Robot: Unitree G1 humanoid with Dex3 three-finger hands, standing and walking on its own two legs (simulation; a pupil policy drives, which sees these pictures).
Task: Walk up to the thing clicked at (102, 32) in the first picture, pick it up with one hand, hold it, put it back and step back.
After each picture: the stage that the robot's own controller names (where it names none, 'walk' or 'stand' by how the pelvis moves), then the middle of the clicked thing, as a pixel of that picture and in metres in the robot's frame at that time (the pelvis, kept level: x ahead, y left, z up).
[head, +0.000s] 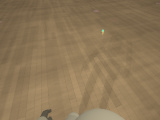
stand; (102, 32) +2.34 -0.32 -0.72
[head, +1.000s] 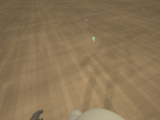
walk; (93, 39) +2.24 +0.07 -0.71
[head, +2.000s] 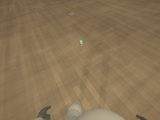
walk; (81, 43) +1.59 +0.31 -0.72
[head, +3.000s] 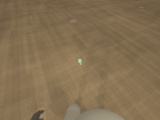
walk; (79, 62) +1.05 +0.22 -0.71
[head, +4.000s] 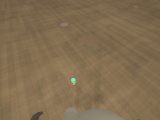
walk; (73, 81) +0.61 +0.21 -0.69
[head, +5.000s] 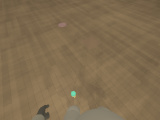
walk; (73, 94) +0.37 +0.20 -0.69
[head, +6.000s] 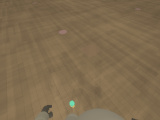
stand; (72, 104) +0.30 +0.20 -0.72
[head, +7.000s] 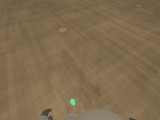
stand; (72, 102) +0.30 +0.20 -0.72
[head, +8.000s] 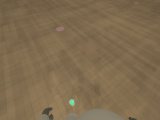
stand; (72, 102) +0.28 +0.21 -0.73
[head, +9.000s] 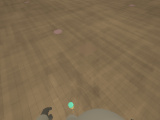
stand; (71, 105) +0.27 +0.21 -0.72
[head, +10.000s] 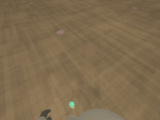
stand; (72, 105) +0.29 +0.20 -0.73
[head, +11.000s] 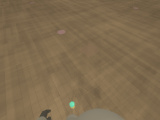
stand; (72, 105) +0.29 +0.20 -0.73
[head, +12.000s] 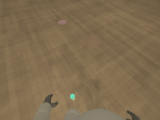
go down; (72, 97) +0.31 +0.19 -0.71
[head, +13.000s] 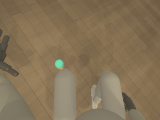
go down; (59, 64) +0.38 +0.22 -0.29
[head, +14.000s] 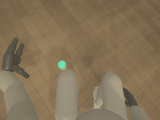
close in; (62, 65) +0.38 +0.22 -0.29
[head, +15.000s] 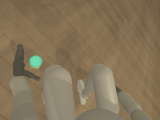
close in; (35, 63) +0.37 +0.26 -0.22
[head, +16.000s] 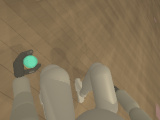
close; (30, 63) +0.36 +0.26 -0.22
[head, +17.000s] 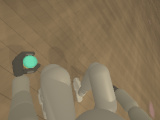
lift; (29, 63) +0.36 +0.26 -0.22
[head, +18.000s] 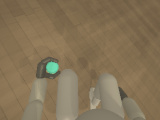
lift; (52, 69) +0.30 +0.27 -0.10
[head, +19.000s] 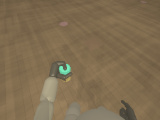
lift; (65, 73) +0.32 +0.18 +0.04
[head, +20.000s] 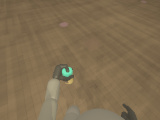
hold; (68, 75) +0.32 +0.17 +0.00
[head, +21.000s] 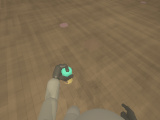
hold; (67, 75) +0.32 +0.17 +0.00
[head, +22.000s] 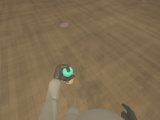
hold; (68, 75) +0.32 +0.16 +0.00
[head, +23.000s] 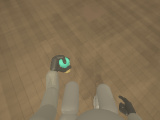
crouch; (65, 65) +0.38 +0.18 -0.07
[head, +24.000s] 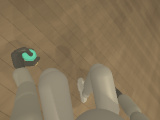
lower; (31, 58) +0.39 +0.27 -0.22
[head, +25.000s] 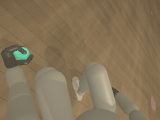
lower; (22, 56) +0.41 +0.28 -0.22
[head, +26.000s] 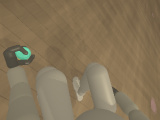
lower; (24, 56) +0.40 +0.28 -0.22
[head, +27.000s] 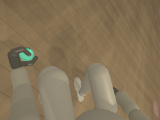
lower; (27, 57) +0.39 +0.27 -0.22
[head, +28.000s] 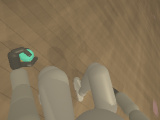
loosen; (27, 58) +0.39 +0.27 -0.22
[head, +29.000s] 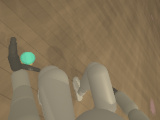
withdraw; (27, 60) +0.38 +0.26 -0.23
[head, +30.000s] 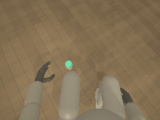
walk; (69, 65) +0.41 +0.21 -0.34
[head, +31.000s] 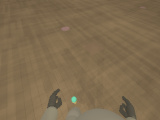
stand; (74, 100) +0.34 +0.16 -0.66
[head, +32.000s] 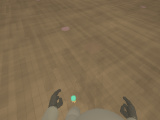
stand; (73, 99) +0.35 +0.18 -0.66
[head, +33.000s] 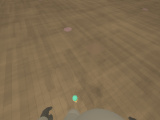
stand; (75, 99) +0.36 +0.16 -0.70
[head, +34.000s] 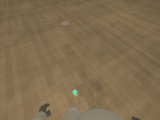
walk; (75, 93) +0.38 +0.18 -0.71
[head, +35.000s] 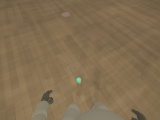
walk; (78, 80) +0.50 +0.12 -0.69
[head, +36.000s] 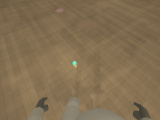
walk; (74, 64) +0.77 +0.26 -0.69
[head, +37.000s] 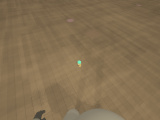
stand; (79, 63) +0.98 +0.18 -0.71
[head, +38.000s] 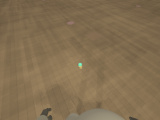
stand; (80, 66) +0.97 +0.18 -0.73
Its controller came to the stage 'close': yes
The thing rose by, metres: 0.71
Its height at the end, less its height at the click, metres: +0.00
